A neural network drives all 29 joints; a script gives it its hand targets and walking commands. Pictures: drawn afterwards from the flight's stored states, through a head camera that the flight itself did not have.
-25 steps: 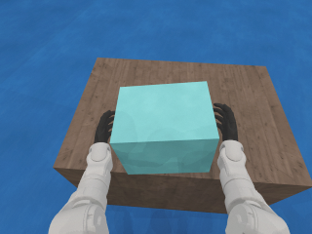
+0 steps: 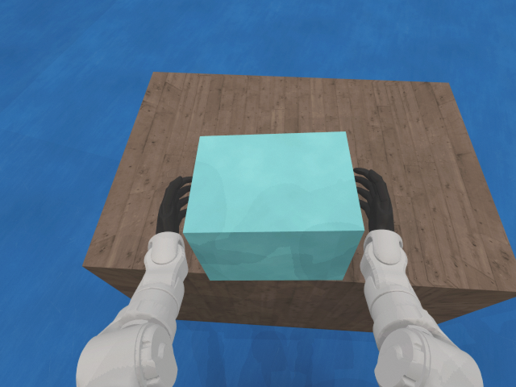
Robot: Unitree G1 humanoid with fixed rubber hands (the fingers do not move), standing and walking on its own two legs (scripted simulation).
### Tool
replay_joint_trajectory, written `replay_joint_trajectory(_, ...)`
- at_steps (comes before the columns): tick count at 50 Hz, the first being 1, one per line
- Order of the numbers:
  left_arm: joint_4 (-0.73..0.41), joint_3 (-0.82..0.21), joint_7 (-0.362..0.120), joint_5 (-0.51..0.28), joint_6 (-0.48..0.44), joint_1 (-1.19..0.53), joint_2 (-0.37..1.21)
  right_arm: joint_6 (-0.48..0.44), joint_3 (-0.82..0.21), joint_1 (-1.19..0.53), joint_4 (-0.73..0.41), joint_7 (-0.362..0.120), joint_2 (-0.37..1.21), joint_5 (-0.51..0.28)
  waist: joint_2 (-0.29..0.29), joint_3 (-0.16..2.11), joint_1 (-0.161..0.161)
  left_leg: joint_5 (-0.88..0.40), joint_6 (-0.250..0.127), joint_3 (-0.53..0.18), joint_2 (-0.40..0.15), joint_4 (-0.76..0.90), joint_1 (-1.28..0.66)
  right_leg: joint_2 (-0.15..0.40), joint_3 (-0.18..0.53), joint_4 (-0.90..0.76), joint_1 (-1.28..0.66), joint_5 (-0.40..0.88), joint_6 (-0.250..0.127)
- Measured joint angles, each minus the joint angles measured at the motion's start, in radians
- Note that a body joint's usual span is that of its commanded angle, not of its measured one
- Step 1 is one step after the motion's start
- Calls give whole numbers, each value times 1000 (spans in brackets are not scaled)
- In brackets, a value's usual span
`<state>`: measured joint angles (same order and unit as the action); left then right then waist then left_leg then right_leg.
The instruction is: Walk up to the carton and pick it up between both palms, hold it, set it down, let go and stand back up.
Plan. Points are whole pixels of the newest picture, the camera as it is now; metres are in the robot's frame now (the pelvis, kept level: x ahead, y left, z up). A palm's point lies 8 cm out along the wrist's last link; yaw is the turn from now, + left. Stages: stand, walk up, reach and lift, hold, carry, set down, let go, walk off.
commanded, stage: set down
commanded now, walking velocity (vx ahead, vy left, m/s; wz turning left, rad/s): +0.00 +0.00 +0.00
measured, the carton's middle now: (273, 210) +0.43 -0.01 -0.06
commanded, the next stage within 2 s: none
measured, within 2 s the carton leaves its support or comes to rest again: rests again in 0.32 s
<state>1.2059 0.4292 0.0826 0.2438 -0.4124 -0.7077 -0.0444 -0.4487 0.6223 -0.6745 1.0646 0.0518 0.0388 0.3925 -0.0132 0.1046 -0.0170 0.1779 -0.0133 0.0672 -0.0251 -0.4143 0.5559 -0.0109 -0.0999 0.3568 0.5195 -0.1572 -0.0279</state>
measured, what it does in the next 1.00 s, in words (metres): stands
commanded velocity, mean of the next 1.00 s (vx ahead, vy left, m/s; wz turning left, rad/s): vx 0.00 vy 0.00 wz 0.00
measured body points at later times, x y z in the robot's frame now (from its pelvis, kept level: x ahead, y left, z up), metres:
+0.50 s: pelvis -0.02 +0.00 -0.01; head +0.11 +0.00 +0.42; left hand +0.40 +0.17 -0.03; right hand +0.39 -0.18 -0.03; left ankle -0.01 +0.10 -0.74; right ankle -0.01 -0.10 -0.74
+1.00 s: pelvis -0.03 +0.00 -0.02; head +0.11 +0.00 +0.41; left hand +0.40 +0.17 -0.04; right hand +0.39 -0.18 -0.03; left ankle -0.01 +0.10 -0.74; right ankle -0.01 -0.10 -0.74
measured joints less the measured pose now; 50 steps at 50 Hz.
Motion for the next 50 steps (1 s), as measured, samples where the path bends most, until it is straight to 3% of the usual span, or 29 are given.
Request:
replay_joint_trajectory(27, 200, -21, 1, -70, -171, -109, -64, -84, 41, -65, 112, -13, -31, 19, -15, 50, -14, 15, -5, -10, -2, -118, 203, 9, -10, 129, 204, -25, -5)
replay_joint_trajectory(50, 274, -18, -1, -98, -235, -161, -92, -116, 58, -120, 167, -32, -51, 15, -21, 59, -27, 35, -10, -15, 1, -189, 281, 17, -14, 205, 281, -49, -4)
